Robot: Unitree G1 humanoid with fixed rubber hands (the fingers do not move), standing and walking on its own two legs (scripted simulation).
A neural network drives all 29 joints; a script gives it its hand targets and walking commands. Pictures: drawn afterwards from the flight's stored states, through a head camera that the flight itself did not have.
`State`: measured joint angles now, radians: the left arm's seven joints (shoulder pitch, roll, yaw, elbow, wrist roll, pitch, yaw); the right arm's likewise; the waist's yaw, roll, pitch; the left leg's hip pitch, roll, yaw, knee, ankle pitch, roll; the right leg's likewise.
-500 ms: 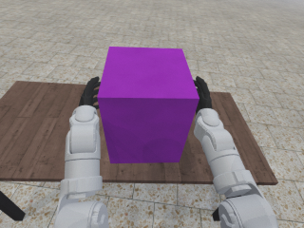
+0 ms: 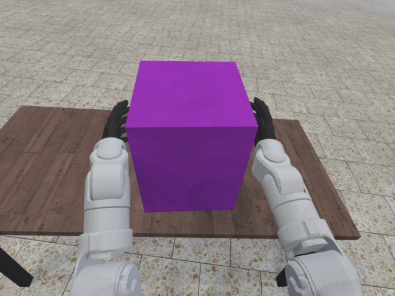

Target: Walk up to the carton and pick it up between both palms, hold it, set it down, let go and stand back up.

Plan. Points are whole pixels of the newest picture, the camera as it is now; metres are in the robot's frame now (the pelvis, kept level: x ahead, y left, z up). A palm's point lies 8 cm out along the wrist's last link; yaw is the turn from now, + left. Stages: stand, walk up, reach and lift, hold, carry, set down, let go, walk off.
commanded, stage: hold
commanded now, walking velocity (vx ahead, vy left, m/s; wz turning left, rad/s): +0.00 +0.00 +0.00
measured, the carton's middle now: (189, 138) +0.40 +0.02 +0.13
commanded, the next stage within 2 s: none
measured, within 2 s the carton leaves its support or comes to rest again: neither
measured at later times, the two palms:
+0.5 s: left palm (115, 138) +0.36 +0.16 +0.16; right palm (264, 138) +0.36 -0.13 +0.17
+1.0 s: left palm (116, 137) +0.36 +0.16 +0.16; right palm (265, 138) +0.36 -0.13 +0.17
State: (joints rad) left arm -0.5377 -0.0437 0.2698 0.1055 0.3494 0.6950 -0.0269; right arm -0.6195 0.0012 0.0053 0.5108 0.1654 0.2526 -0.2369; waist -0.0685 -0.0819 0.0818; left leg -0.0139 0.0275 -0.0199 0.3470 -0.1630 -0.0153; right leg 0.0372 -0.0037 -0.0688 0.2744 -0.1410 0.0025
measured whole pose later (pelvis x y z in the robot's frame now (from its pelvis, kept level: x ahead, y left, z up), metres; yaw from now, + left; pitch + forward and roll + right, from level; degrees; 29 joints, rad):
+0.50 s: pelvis +0.00 +0.00 +0.00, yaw +0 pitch -9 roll -1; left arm -0.54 -0.04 0.25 0.09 0.35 0.69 -0.02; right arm -0.61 -0.01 0.01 0.49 0.18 0.24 -0.24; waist -0.08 -0.08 0.08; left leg -0.03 0.03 -0.02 0.36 -0.17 -0.01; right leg 0.03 -0.01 -0.07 0.27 -0.14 0.01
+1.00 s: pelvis +0.00 +0.00 +0.00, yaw +0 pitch -10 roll -1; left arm -0.57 -0.04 0.26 0.14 0.35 0.68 -0.02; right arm -0.63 0.00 -0.02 0.53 0.15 0.23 -0.22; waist -0.07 -0.07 0.08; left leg -0.02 0.02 -0.02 0.35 -0.16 -0.01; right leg 0.03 -0.01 -0.07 0.28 -0.14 0.01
